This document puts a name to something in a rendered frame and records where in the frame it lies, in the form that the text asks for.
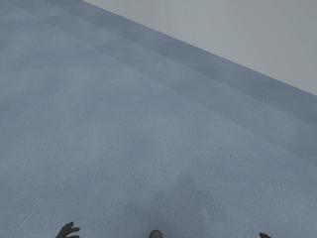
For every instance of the left robot hand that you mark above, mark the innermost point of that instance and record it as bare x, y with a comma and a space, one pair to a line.
65, 230

